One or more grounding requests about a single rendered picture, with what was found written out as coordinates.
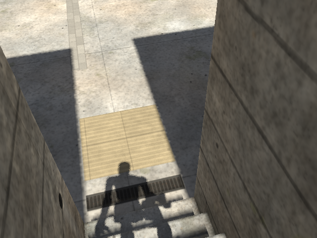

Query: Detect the stairs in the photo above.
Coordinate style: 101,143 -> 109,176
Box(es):
84,196 -> 227,238

